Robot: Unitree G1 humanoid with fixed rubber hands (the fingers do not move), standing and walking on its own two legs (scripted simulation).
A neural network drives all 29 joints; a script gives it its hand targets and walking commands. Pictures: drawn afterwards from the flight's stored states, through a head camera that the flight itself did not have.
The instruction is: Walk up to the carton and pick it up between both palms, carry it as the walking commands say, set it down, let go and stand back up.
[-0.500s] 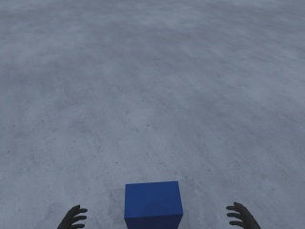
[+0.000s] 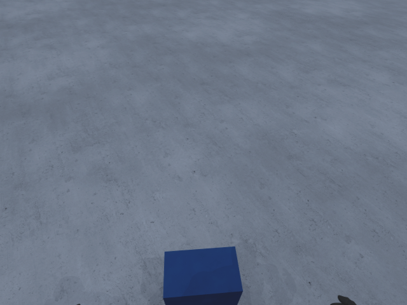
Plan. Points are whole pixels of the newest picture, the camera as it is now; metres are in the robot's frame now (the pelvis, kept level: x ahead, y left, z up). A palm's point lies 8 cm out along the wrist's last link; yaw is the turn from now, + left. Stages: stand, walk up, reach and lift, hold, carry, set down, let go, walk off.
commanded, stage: stand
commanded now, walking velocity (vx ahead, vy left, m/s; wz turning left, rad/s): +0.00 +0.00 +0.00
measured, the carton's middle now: (201, 283) +0.39 +0.01 -0.63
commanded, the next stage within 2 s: none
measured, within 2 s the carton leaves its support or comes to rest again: neither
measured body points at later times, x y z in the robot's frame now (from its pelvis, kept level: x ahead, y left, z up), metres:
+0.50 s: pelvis -0.02 +0.00 +0.00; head -0.02 +0.00 +0.45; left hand +0.09 +0.31 -0.11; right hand +0.09 -0.31 -0.10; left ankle -0.02 +0.12 -0.74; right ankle -0.03 -0.13 -0.74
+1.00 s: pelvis -0.02 +0.00 +0.01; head -0.03 +0.00 +0.46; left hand +0.07 +0.31 -0.11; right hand +0.07 -0.32 -0.11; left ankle -0.02 +0.12 -0.74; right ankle -0.03 -0.13 -0.74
